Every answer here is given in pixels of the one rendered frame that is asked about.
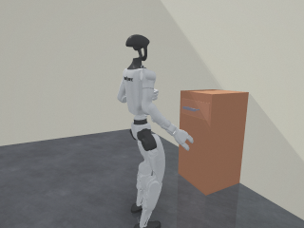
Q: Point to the cabinet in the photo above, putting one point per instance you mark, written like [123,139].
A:
[213,161]

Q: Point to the left robot hand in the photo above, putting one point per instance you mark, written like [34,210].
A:
[155,95]

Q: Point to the right robot forearm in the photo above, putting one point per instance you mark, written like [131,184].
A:
[158,118]

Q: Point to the right robot hand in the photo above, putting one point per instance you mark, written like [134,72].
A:
[181,137]

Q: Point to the drawer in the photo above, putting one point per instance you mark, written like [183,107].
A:
[203,112]

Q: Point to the robot thigh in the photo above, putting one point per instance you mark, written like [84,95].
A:
[144,167]
[153,144]

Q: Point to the left robot upper arm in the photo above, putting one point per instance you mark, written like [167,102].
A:
[122,93]

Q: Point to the left robot thigh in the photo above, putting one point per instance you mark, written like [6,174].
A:
[144,167]

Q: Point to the handle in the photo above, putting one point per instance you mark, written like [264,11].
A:
[190,108]

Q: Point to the right robot upper arm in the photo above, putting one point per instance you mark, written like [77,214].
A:
[148,79]

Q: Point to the right robot thigh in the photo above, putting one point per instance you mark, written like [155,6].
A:
[153,144]

